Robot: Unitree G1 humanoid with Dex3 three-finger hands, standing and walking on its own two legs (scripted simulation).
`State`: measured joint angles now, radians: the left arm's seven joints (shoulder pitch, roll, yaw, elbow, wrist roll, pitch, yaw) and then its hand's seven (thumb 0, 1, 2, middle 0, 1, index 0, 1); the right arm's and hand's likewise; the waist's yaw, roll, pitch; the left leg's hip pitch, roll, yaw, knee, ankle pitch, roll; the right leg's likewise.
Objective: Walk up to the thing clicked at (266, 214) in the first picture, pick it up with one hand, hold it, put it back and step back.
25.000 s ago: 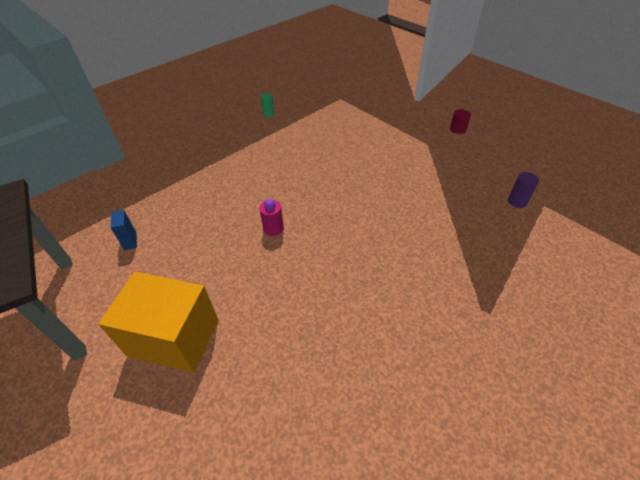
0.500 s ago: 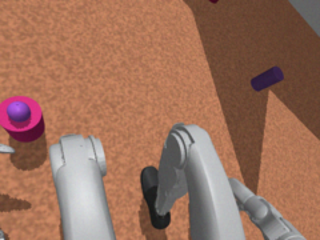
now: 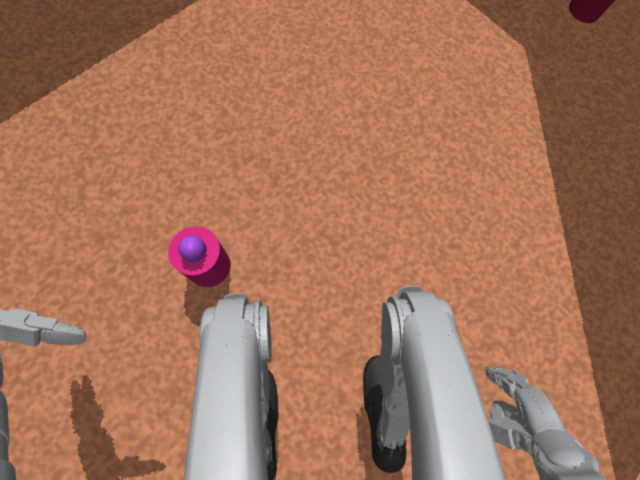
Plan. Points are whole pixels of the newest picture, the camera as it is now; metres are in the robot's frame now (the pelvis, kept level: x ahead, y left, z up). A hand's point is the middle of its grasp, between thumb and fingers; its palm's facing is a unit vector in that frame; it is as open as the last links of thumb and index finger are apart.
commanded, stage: home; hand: left
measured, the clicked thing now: (199, 256) +0.42 +0.24 -0.33
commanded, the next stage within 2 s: none
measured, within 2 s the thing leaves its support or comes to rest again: neither
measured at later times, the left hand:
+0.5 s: hand out of the picture +0.27 +0.25 +0.14, palm faces +0.21 -0.90 -0.39, open 17.1 cm
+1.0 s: hand out of the picture +0.23 +0.20 +0.25, palm faces +0.19 -0.94 -0.29, open 17.4 cm
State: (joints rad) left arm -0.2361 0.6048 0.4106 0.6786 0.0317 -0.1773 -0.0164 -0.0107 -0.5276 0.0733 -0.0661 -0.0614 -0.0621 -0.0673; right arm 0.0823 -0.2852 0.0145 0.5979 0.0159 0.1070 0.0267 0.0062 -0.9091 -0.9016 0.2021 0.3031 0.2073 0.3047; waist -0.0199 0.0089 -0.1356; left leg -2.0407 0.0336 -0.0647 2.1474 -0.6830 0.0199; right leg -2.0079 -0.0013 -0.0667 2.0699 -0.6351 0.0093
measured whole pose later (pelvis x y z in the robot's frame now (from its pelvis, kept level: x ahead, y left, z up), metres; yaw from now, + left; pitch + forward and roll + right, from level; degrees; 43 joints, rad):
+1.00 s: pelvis +0.09 +0.00 +0.30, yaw +5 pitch +8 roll -2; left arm 0.48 0.22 -0.02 -0.02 -0.01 0.28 0.15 -0.01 -0.53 0.05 -0.06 -0.06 -0.06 -0.06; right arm 0.29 -0.20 0.05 0.47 0.02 -0.09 -0.18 0.01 -0.90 -0.90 0.20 0.30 0.21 0.30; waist -0.03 0.03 -0.13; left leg -0.64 0.03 -0.03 0.98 -0.48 0.00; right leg -0.61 0.00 -0.05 0.92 -0.45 0.00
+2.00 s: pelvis +0.08 -0.01 +0.31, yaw +5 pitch +7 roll -2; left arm 0.46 0.21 -0.01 0.02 -0.01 0.25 0.13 -0.01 -0.55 0.04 -0.06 -0.06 -0.06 -0.06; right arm 0.28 -0.20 0.04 0.51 0.01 -0.13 -0.18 0.01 -0.90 -0.90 0.20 0.30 0.21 0.30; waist -0.03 0.02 -0.11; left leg -0.61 0.03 -0.03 0.95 -0.46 -0.01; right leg -0.58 0.01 -0.06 0.90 -0.43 -0.01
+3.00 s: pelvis +0.07 -0.01 +0.31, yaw +5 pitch +3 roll -1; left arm 0.32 0.25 -0.02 0.29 0.07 0.10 0.06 0.00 0.10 0.63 -0.19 -0.27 -0.19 -0.27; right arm 0.21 -0.23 0.03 0.66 -0.08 -0.08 -0.09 0.01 -0.90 -0.90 0.20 0.30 0.21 0.30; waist 0.00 -0.01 -0.04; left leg -0.52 0.01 -0.01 0.90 -0.43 0.00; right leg -0.52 -0.01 -0.03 0.88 -0.42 -0.01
